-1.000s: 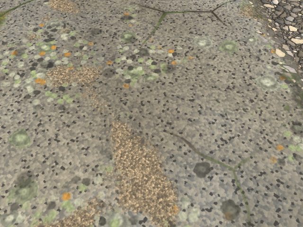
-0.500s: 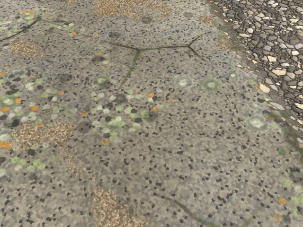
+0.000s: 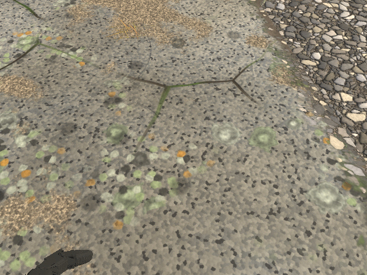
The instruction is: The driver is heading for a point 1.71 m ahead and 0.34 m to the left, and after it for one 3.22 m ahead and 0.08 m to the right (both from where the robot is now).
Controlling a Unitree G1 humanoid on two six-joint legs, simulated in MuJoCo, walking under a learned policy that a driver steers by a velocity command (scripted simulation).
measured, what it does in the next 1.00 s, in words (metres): walks ahead, turning left: left foot, then right foot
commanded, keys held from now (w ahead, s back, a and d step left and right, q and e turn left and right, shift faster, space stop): w+q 0.52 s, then w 0.28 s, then w+e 0.20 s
